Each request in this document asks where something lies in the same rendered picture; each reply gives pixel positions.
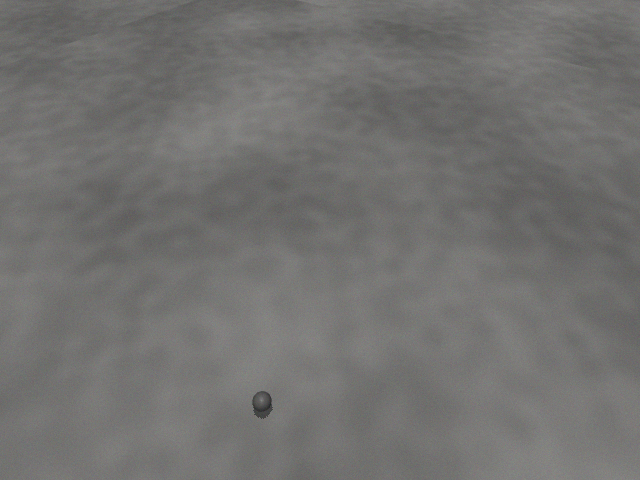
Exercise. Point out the ball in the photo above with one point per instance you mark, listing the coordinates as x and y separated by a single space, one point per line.
261 401

